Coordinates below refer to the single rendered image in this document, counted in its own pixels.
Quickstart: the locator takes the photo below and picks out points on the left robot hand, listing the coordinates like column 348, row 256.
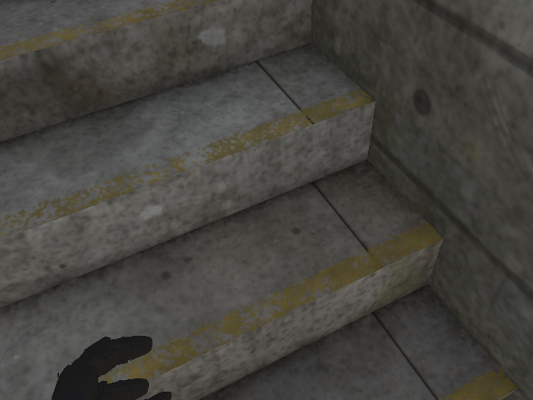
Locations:
column 79, row 381

